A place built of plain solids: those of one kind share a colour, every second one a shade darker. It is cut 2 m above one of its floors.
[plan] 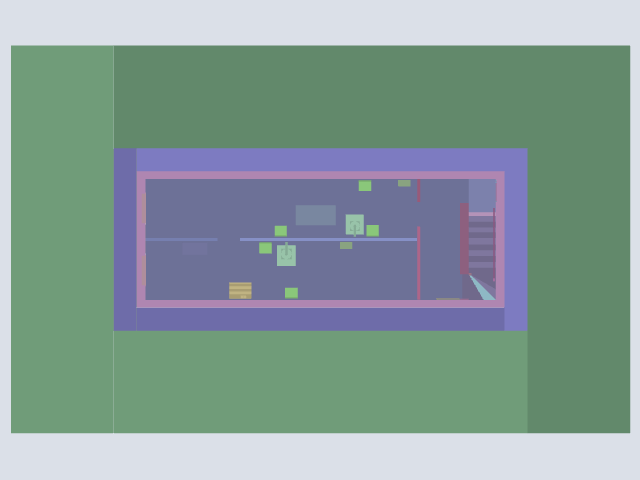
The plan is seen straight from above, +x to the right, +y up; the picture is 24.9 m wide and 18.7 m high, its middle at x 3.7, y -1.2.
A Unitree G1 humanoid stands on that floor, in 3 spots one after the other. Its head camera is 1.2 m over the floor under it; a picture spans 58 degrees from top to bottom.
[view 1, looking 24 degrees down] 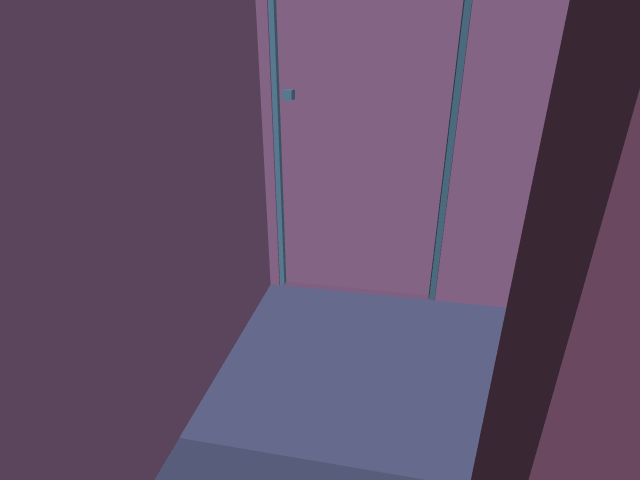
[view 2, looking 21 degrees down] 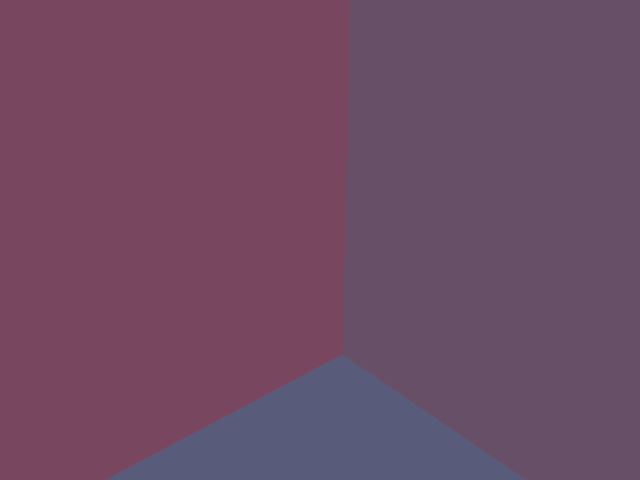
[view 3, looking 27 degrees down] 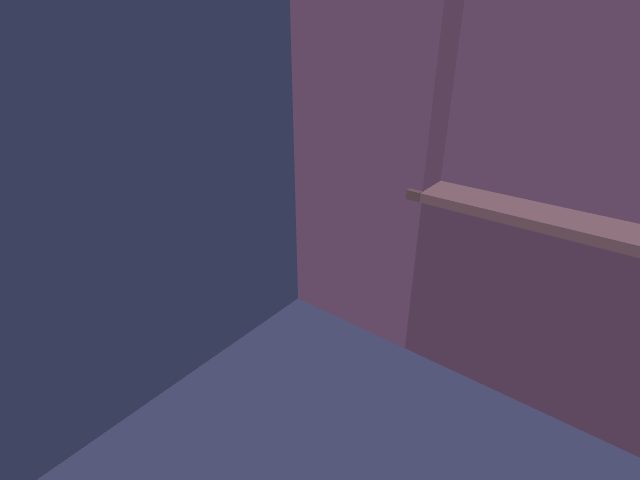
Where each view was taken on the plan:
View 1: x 8.54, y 0.51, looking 11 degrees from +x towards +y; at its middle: wall_storey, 2.28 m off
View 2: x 6.28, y -2.38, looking -40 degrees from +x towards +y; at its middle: wall_partN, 1.69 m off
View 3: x -1.80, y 0.03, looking -142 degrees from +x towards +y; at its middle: wall_storey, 1.85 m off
